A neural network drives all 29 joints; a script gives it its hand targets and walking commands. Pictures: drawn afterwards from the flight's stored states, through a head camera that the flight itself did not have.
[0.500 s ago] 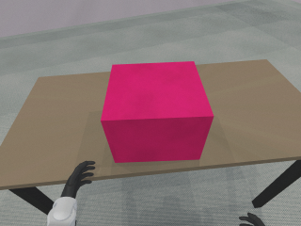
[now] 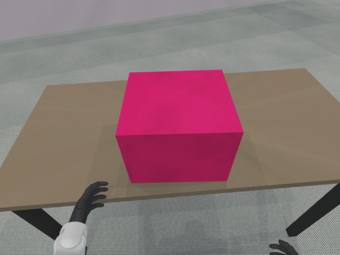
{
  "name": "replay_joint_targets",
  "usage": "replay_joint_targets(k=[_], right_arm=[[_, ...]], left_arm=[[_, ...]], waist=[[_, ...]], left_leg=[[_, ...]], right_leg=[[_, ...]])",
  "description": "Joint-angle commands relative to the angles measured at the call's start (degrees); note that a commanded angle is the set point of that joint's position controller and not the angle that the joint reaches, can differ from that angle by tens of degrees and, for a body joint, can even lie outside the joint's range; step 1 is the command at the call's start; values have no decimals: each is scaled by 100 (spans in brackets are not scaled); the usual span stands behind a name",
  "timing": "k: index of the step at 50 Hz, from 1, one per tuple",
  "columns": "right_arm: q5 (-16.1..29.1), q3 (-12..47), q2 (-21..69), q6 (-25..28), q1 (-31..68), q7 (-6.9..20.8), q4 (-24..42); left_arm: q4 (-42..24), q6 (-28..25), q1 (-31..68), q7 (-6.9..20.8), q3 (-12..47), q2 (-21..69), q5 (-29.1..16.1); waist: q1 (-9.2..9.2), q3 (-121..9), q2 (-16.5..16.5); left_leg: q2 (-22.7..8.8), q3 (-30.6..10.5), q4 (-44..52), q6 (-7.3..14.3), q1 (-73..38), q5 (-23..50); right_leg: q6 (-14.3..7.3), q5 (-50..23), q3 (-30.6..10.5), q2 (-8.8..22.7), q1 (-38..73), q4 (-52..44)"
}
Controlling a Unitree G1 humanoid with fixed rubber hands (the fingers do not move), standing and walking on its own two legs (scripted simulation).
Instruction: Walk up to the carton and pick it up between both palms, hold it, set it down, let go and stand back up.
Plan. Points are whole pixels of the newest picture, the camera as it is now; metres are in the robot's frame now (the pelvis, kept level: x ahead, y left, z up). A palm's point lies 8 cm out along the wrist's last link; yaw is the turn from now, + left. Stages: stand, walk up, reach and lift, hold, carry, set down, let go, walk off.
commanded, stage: stand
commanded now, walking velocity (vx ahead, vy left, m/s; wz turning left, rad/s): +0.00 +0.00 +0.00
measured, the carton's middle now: (177, 125) +0.47 +0.01 +0.03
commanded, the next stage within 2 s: none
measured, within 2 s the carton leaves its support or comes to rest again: neither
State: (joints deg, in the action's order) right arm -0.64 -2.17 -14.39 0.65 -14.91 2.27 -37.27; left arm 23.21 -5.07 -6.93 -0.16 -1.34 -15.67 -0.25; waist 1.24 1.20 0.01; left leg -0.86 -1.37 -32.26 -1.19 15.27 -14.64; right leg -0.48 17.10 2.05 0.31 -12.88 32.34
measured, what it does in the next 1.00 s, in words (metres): stands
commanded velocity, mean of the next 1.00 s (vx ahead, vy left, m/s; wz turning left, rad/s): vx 0.00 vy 0.00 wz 0.00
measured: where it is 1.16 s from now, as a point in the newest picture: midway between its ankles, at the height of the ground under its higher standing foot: outside the picture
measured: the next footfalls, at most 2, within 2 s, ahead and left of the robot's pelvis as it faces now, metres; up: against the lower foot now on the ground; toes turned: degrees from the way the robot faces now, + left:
none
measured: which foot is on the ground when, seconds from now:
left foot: down 0.00-1.00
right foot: down 0.00-1.00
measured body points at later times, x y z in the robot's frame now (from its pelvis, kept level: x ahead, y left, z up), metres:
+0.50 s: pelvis +0.00 +0.00 +0.00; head +0.00 +0.00 +0.45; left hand +0.24 +0.24 -0.01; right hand +0.14 -0.25 -0.09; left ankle +0.03 +0.13 -0.73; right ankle +0.00 -0.11 -0.73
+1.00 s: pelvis +0.00 +0.00 +0.00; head +0.00 +0.00 +0.45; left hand +0.23 +0.24 -0.01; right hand +0.14 -0.25 -0.10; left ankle +0.03 +0.13 -0.73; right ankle +0.00 -0.11 -0.73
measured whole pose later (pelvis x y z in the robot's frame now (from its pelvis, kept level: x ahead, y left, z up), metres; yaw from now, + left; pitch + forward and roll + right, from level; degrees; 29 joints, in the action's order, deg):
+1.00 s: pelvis +0.00 +0.00 +0.00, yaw +3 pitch -3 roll +0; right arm -0.7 -2.0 -14.4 0.6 -14.3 2.2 -36.6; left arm 23.3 -5.0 -6.8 0.2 -0.8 -15.2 -0.4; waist 1.2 2.0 -0.3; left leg 0.1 -3.9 -32.8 -1.3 16.2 -14.2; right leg -0.4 17.5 4.4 1.2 -12.5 32.6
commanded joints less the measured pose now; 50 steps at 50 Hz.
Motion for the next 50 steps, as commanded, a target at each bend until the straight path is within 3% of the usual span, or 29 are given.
replay_joint_targets(k=[1,4,23,25,34,50], right_arm=[[-5,-222,-781,141,223,-33,566],[-6,-228,-816,139,236,-35,582],[18,-214,-770,133,252,-31,628],[17,-210,-782,127,287,-30,625],[23,-206,-765,136,306,-36,632],[10,-202,-780,146,302,-36,637]], left_arm=[[204,322,-439,-13,-187,-745,62],[158,325,-365,-9,-182,-727,64],[181,338,-419,-19,-188,-734,73],[147,345,-361,-17,-186,-761,57],[212,344,-400,-4,-205,-748,67],[216,342,-374,-8,-188,-738,56]], waist=[[-132,60,240],[-129,116,365],[-118,-35,180],[-122,128,344],[-147,117,193],[-140,42,357]], left_leg=[[-385,-592,536,290,112,628],[-392,-605,546,279,145,683],[-345,-656,501,293,126,750],[-335,-679,503,296,174,747],[-328,-719,535,290,265,671],[-296,-809,493,302,254,727]], right_leg=[[-172,-355,-624,573,-152,-883],[-171,-366,-602,577,-120,-874],[-186,-334,-517,628,-27,-849],[-166,-319,-498,627,-125,-862],[-177,-233,-472,629,-39,-882],[-177,-127,-410,679,-4,-875]])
